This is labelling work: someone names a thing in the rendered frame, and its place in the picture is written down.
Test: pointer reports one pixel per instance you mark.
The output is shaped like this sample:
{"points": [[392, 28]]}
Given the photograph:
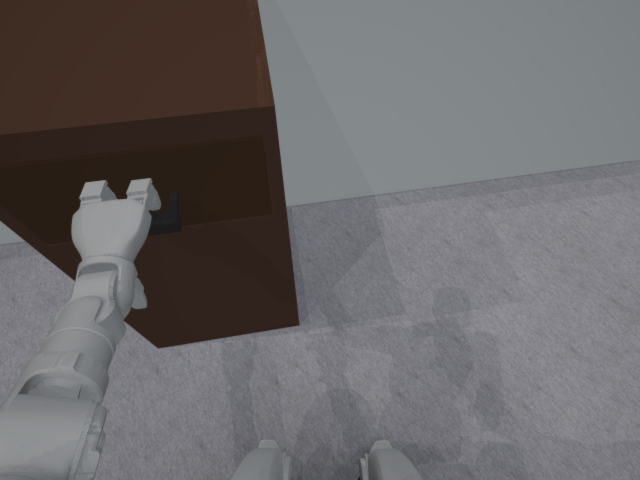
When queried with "robot shin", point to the robot shin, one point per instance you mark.
{"points": [[268, 444], [383, 444]]}

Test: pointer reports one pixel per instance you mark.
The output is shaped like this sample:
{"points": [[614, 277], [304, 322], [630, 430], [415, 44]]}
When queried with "robot left shin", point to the robot left shin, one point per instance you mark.
{"points": [[268, 444]]}

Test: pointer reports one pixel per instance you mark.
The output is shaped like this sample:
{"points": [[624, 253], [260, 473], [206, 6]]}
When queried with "robot right shin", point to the robot right shin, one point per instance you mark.
{"points": [[383, 444]]}

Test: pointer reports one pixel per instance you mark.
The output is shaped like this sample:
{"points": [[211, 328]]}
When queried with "left robot hand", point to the left robot hand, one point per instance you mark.
{"points": [[105, 225]]}

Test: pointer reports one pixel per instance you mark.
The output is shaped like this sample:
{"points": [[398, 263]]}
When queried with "robot left forearm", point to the robot left forearm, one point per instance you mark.
{"points": [[76, 354]]}

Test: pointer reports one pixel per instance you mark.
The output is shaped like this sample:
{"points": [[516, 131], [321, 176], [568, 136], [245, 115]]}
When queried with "drawer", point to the drawer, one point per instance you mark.
{"points": [[216, 180]]}

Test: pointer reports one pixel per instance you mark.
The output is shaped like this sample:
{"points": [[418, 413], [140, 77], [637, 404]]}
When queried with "left robot upper arm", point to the left robot upper arm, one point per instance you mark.
{"points": [[51, 438]]}

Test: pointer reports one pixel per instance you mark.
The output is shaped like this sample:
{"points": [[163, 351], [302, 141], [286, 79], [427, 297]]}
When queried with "cabinet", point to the cabinet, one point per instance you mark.
{"points": [[82, 77]]}

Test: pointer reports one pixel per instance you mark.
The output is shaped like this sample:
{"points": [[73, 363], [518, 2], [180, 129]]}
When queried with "handle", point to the handle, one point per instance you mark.
{"points": [[168, 221]]}

